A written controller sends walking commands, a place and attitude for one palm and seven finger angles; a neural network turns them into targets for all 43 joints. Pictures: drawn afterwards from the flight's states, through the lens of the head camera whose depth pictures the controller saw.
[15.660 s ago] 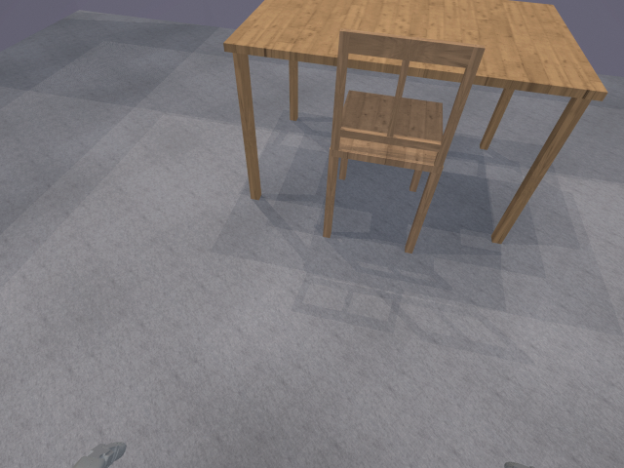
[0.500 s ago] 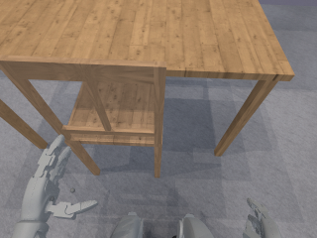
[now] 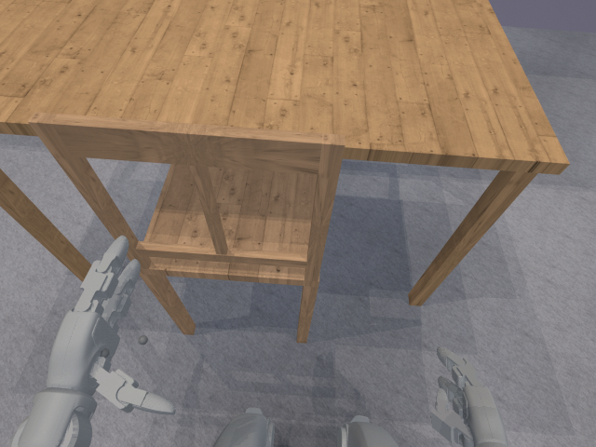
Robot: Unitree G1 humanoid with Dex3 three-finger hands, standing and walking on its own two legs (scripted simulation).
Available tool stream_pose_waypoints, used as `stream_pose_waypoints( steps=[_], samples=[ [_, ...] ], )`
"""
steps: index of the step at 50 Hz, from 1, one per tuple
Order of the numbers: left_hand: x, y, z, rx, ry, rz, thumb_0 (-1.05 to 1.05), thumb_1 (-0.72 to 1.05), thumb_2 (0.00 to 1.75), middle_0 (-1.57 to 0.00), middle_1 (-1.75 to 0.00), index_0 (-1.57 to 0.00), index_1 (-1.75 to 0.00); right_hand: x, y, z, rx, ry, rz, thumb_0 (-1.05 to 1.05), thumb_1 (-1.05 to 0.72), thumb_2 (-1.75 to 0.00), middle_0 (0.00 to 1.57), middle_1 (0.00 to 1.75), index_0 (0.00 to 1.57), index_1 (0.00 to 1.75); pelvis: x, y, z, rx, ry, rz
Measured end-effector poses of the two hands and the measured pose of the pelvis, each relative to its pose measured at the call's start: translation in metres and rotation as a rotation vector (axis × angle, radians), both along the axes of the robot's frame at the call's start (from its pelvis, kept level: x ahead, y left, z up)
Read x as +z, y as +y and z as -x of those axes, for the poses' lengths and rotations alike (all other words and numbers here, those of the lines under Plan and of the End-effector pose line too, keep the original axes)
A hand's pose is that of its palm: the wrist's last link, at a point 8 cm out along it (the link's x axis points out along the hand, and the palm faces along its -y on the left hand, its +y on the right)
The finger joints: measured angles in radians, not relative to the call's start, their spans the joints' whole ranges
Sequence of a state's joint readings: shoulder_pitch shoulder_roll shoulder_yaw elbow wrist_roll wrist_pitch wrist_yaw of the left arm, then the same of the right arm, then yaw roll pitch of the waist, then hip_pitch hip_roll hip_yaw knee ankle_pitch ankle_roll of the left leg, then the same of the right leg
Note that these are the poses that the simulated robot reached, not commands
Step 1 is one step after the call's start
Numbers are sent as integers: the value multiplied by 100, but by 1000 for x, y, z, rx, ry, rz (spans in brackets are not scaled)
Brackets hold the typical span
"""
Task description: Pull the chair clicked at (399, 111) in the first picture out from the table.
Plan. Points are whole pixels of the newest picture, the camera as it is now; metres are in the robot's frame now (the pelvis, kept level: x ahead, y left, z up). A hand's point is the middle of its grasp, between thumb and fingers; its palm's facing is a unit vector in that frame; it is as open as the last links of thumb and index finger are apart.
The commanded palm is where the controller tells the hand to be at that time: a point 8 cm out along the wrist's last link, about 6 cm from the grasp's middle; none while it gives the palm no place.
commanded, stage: raise the hand toward the chair's back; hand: left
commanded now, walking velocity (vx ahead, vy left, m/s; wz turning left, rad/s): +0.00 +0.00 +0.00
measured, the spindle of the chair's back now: (211, 213) +0.46 +0.17 -0.02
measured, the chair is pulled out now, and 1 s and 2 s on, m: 0.00 0.00 0.00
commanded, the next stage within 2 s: aim the fingers beside a spindle in 0.58 s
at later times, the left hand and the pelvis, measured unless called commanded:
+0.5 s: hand (148, 333) +0.24 +0.20 +0.04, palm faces +0.00 -1.00 -0.06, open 16.9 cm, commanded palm +0.22 +0.25 +0.05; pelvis +0.00 +0.00 +0.00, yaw +0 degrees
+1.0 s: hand (166, 320) +0.26 +0.18 +0.04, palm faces +0.00 -1.00 -0.06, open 16.9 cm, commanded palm +0.24 +0.24 +0.03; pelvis +0.00 -0.02 +0.00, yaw +0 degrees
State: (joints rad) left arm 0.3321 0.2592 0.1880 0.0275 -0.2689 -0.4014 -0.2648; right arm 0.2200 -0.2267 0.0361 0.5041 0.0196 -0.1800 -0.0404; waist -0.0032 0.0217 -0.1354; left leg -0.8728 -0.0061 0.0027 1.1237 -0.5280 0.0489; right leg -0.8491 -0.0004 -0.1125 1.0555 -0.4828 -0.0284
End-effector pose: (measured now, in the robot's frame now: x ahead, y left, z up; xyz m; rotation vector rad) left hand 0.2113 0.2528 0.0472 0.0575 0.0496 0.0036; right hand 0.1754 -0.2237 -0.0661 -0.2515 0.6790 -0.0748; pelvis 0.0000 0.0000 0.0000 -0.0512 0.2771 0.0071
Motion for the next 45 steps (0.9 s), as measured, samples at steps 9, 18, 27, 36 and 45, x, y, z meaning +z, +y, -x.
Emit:
stream_pose_waypoints(
  steps=[9, 18, 27, 36, 45],
  samples=[
    [-5, 8, -15, -22, 37, 3, -1, -49, 30, -6, -8, -6, -8, -5, -12, 20, -38, 60, 16, 1, -90, -90, 21, 30, 21, 30, 1, 2, 1, -1, 4, 2],
    [6, 3, -12, 11, -28, -3, -2, -49, 30, -6, -8, -6, -8, 2, -22, 27, -56, 53, 34, 1, -90, -90, 20, 30, 21, 30, 4, -1, -1, -7, 0, -5],
    [-7, -6, -9, -21, 38, 1, -2, -49, 30, -6, -8, -6, -8, -4, -22, 19, -42, 42, 10, 1, -90, -90, 20, 30, 21, 30, 1, -6, 2, -4, 3, -8],
    [6, -4, -8, 31, -41, -10, -1, -50, 30, -6, -8, -6, -8, -5, -22, 11, -21, 23, -4, 1, -90, -90, 20, 30, 21, 30, 0, -13, 1, 1, 3, -13],
    [-13, -23, -20, -38, 21, 15, -2, -50, 30, -6, -8, -6, -8, -10, -31, 14, -32, 38, 13, 1, -90, -90, 20, 30, 21, 30, -4, -17, 2, -2, 14, -15]
  ],
)
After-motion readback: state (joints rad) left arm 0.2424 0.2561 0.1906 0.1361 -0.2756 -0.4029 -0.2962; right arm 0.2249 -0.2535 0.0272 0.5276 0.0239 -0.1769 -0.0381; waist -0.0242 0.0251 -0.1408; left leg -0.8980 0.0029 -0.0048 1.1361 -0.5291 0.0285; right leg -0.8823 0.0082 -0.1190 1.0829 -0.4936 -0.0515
